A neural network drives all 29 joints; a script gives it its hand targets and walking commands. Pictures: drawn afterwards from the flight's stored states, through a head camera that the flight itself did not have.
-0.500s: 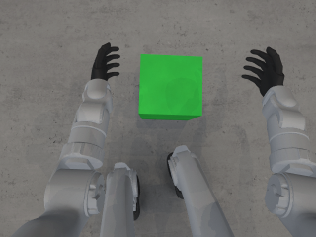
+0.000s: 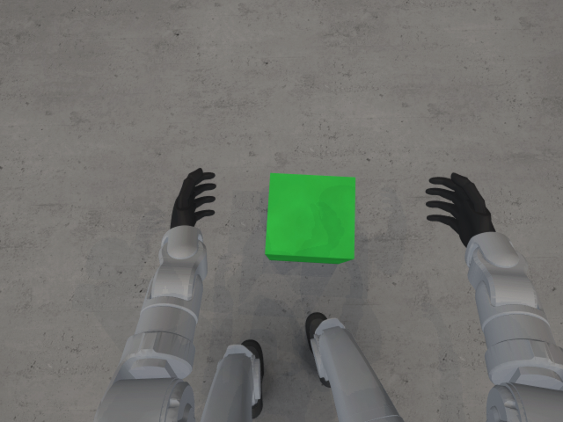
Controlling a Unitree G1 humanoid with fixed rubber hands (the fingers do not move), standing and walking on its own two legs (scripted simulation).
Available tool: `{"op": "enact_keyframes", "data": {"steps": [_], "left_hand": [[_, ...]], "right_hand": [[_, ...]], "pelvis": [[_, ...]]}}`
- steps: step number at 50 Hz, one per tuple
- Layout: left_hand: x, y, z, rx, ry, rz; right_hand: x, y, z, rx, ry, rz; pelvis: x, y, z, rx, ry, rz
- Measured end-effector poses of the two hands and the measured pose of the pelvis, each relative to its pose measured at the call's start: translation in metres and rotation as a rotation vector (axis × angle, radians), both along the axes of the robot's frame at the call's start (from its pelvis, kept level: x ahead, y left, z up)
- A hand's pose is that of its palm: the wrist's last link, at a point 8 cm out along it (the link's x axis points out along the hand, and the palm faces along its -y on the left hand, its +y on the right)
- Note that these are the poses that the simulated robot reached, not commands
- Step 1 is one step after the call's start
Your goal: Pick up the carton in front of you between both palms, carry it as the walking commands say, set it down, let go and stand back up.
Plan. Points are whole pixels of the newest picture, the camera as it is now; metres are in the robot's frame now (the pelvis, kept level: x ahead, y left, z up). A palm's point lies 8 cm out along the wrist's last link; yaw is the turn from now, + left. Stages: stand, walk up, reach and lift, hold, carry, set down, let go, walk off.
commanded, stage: let go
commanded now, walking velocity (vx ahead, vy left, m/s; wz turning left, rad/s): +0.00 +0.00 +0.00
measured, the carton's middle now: (307, 223) +0.44 -0.11 -0.56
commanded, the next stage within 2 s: stand in 1.04 s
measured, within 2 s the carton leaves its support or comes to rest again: neither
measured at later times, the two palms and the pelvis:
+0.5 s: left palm (56, 370) +0.25 +0.23 +0.00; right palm (495, 349) +0.20 -0.21 +0.01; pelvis +0.05 +0.02 +0.08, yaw -1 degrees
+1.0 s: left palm (3, 399) +0.23 +0.27 +0.01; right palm (475, 328) +0.22 -0.20 +0.02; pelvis +0.07 +0.05 +0.08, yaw -3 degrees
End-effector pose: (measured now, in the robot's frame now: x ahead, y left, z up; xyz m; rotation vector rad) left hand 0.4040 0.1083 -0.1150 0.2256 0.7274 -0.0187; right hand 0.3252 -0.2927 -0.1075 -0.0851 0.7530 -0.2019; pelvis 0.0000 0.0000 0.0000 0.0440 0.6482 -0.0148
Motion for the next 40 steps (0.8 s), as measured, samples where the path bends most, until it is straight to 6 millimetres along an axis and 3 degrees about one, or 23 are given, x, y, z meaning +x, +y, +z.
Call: {"op": "enact_keyframes", "data": {"steps": [5, 12, 20, 25, 30, 35, 40], "left_hand": [[-0.045, 0.015, 0.017, 0.004, 0.045, 0.047], [-0.084, 0.044, 0.049, -0.011, 0.044, 0.057], [-0.132, 0.096, 0.089, -0.008, 0.051, 0.067], [-0.155, 0.123, 0.111, -0.013, 0.037, 0.081], [-0.171, 0.148, 0.125, 0.002, 0.042, 0.082], [-0.177, 0.171, 0.135, 0.014, 0.054, 0.083], [-0.179, 0.181, 0.134, -0.004, 0.078, 0.091]], "right_hand": [[-0.029, 0.007, 0.027, -0.027, 0.047, 0.054], [-0.059, 0.021, 0.068, -0.040, 0.050, 0.114], [-0.107, 0.059, 0.109, -0.018, 0.045, 0.101], [-0.127, 0.081, 0.121, -0.022, 0.067, 0.118], [-0.126, 0.097, 0.125, -0.021, 0.063, 0.131], [-0.109, 0.110, 0.124, -0.019, 0.049, 0.142], [-0.099, 0.116, 0.127, -0.036, 0.048, 0.138]], "pelvis": [[0.014, -0.007, 0.024, -0.002, -0.066, 0.006], [0.024, -0.007, 0.047, -0.021, -0.198, 0.001], [0.036, 0.006, 0.072, -0.045, -0.393, 0.002], [0.045, 0.021, 0.082, -0.059, -0.513, 0.002], [0.053, 0.038, 0.086, -0.071, -0.593, -0.004], [0.056, 0.051, 0.086, -0.079, -0.647, -0.010], [0.063, 0.057, 0.086, -0.082, -0.673, -0.007]]}}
